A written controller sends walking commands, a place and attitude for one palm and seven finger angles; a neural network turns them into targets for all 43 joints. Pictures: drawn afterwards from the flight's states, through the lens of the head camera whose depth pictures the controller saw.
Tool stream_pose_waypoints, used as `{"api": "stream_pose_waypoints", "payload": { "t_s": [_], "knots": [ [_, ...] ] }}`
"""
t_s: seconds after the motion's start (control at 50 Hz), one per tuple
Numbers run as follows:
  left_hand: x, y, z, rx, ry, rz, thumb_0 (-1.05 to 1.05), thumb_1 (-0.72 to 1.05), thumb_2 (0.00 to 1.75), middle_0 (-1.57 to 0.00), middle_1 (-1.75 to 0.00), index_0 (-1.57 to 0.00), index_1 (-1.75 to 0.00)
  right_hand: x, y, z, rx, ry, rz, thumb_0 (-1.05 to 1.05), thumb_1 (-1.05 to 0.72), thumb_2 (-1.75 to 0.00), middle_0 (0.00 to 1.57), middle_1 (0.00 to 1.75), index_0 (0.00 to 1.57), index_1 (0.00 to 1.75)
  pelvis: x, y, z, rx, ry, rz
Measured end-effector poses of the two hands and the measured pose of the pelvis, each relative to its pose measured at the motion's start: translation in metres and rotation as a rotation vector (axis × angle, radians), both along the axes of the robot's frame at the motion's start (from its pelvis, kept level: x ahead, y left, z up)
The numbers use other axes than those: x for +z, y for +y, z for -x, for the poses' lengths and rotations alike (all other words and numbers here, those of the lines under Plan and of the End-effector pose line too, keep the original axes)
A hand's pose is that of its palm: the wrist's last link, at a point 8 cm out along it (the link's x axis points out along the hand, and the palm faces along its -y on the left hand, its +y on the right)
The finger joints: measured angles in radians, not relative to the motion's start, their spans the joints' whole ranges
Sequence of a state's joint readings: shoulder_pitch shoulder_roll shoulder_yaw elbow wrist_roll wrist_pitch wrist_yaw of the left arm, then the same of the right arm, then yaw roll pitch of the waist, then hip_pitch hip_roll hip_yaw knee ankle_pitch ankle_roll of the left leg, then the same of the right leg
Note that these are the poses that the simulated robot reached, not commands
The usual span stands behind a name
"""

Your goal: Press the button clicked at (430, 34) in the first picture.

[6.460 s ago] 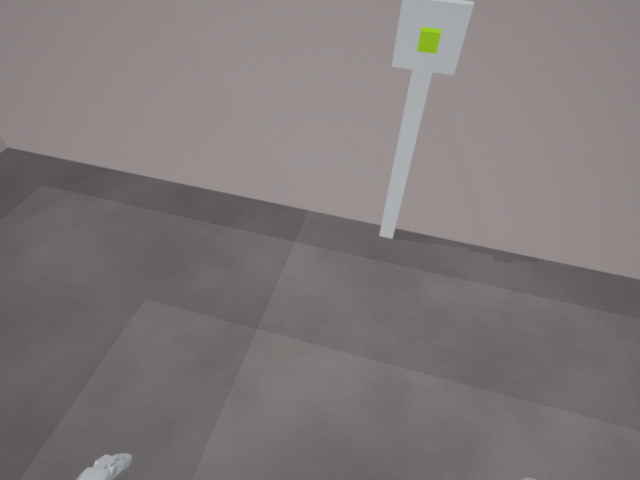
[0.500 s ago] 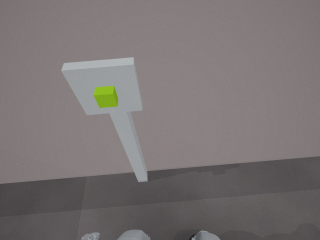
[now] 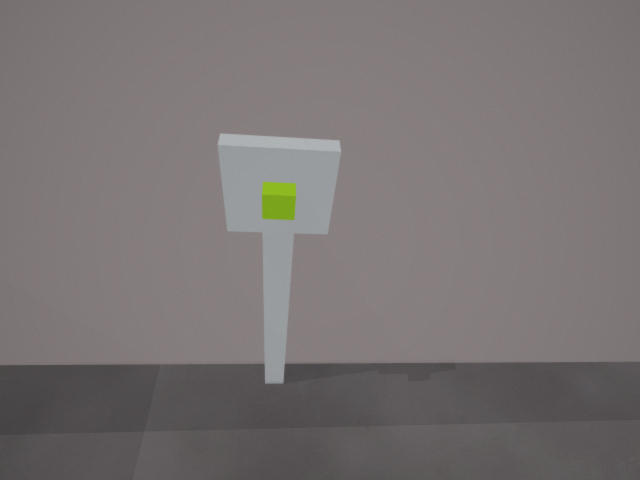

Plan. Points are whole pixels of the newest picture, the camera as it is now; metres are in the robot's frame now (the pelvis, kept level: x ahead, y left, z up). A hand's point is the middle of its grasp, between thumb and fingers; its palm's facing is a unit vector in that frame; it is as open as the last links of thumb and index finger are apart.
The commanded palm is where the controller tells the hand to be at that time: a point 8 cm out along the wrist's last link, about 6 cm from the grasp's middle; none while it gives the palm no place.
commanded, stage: come to a stop and stand still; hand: left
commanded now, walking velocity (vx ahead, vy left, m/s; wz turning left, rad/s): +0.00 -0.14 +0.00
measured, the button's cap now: (279, 199) +0.51 +0.11 +0.06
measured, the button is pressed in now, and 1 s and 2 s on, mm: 0 0 0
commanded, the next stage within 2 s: look again from close up in 0.78 s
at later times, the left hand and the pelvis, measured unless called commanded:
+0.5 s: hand out of the picture +0.04 +0.10 -0.17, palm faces +0.03 -0.97 -0.25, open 7.1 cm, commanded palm none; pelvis -0.01 -0.08 -0.01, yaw +1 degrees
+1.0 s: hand out of the picture -0.06 +0.08 -0.19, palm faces +0.04 -0.99 -0.15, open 7.3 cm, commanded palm none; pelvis -0.02 -0.06 -0.01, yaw +0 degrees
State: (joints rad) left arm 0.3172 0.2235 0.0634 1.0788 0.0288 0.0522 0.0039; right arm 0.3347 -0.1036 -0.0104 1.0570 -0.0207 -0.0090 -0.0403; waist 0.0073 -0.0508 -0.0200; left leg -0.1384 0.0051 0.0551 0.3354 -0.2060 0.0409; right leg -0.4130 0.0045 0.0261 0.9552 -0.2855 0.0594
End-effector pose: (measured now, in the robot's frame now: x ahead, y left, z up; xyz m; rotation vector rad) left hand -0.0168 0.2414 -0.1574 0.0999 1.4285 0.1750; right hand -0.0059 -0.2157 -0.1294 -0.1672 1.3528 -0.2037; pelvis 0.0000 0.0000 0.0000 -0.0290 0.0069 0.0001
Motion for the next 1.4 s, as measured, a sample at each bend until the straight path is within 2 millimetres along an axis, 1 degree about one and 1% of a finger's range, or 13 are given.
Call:
{"api": "stream_pose_waypoints", "payload": {
  "t_s": [0.06,0.12,0.24,0.32,0.42,0.52,0.66,0.76,0.86,0.96,1.06,1.24,1.4],
  "knots": [
    [0.001,-0.004,0.012,-0.021,0.07,0.003,0.0,0.91,0.9,-0.2,-0.29,-0.2,-0.3,-0.001,0.002,0.017,-0.036,0.032,-0.003,0.01,-0.91,-0.9,0.2,0.3,0.2,0.3,0.0,-0.002,0.002,-0.013,0.004,-0.004],
    [0.002,-0.011,0.011,-0.044,0.093,0.005,0.0,0.91,0.9,-0.2,-0.29,-0.2,-0.3,-0.003,-0.002,0.038,-0.07,0.077,-0.01,0.01,-0.91,-0.9,0.2,0.3,0.2,0.3,0.0,-0.007,0.006,-0.021,0.002,-0.005],
    [0.005,-0.041,-0.026,-0.085,-0.004,-0.005,0.0,0.91,0.9,-0.2,-0.29,-0.2,-0.3,-0.014,-0.021,0.078,-0.112,0.175,-0.046,0.0,-0.91,-0.9,0.2,0.3,0.2,0.3,-0.004,-0.028,0.012,-0.017,-0.004,-0.017],
    [0.007,-0.062,-0.05,-0.096,-0.107,-0.055,0.0,0.93,0.9,-0.2,-0.29,-0.2,-0.3,-0.03,-0.041,0.09,-0.123,0.205,-0.086,0.0,-0.91,-0.9,0.2,0.3,0.2,0.3,-0.012,-0.052,0.015,-0.015,-0.018,-0.045],
    [0.017,-0.085,-0.059,-0.089,-0.173,-0.077,0.0,0.95,0.9,-0.2,-0.29,-0.2,-0.3,-0.04,-0.06,0.078,-0.086,0.179,-0.115,0.0,-0.91,-0.9,0.2,0.3,0.2,0.3,-0.011,-0.071,0.013,0.007,-0.034,-0.031],
    [0.016,-0.098,-0.049,-0.059,-0.173,-0.083,-0.01,0.96,0.9,-0.21,-0.3,-0.21,-0.3,-0.041,-0.073,0.054,-0.05,0.122,-0.12,0.0,-0.91,-0.9,0.19,0.3,0.19,0.3,-0.011,-0.086,0.014,0.014,-0.044,-0.034],
    [0.01,-0.111,-0.008,-0.016,-0.072,-0.06,-0.01,0.95,0.9,-0.21,-0.3,-0.21,-0.3,-0.038,-0.087,0.029,-0.01,0.088,-0.101,0.0,-0.91,-0.9,0.19,0.3,0.19,0.3,-0.01,-0.095,0.015,0.017,-0.044,-0.027],
    [0.005,-0.123,0.026,0.017,0.017,-0.014,0.0,0.93,0.9,-0.2,-0.3,-0.2,-0.3,-0.034,-0.092,0.02,0.007,0.086,-0.074,0.0,-0.91,-0.9,0.19,0.3,0.19,0.3,-0.01,-0.093,0.014,0.018,-0.041,-0.025],
    [0.002,-0.13,0.045,0.033,0.069,0.023,0.0,0.92,0.9,-0.2,-0.3,-0.2,-0.3,-0.03,-0.09,0.015,0.013,0.082,-0.056,0.0,-0.91,-0.9,0.19,0.3,0.19,0.3,-0.009,-0.087,0.012,0.015,-0.043,-0.025],
    [0.003,-0.122,0.052,0.005,0.053,0.023,0.0,0.91,0.9,-0.21,-0.3,-0.21,-0.3,-0.029,-0.08,0.005,0.012,0.033,-0.049,0.0,-0.92,-0.9,0.19,0.3,0.19,0.3,-0.01,-0.072,0.019,-0.002,-0.027,-0.009],
    [-0.005,-0.091,0.044,-0.015,0.023,0.015,0.0,0.91,0.9,-0.21,-0.3,-0.21,-0.3,-0.031,-0.06,0.001,0.015,-0.038,-0.035,0.01,-0.94,-0.9,0.19,0.3,0.19,0.3,-0.017,-0.048,0.024,0.006,-0.033,-0.001],
    [0.001,-0.04,0.009,-0.066,-0.071,-0.04,0.0,0.91,0.9,-0.2,-0.29,-0.2,-0.3,-0.03,-0.027,0.024,0.018,-0.018,-0.06,0.01,-0.95,-0.9,0.2,0.3,0.2,0.3,-0.014,-0.024,0.027,-0.015,-0.03,-0.029],
    [0.006,-0.031,-0.001,-0.091,-0.057,-0.052,0.0,0.91,0.9,-0.2,-0.29,-0.2,-0.3,-0.031,-0.011,0.042,0.003,0.046,-0.1,0.01,-0.92,-0.9,0.2,0.3,0.2,0.3,-0.012,-0.02,0.025,-0.02,-0.011,-0.038]
  ]
}}
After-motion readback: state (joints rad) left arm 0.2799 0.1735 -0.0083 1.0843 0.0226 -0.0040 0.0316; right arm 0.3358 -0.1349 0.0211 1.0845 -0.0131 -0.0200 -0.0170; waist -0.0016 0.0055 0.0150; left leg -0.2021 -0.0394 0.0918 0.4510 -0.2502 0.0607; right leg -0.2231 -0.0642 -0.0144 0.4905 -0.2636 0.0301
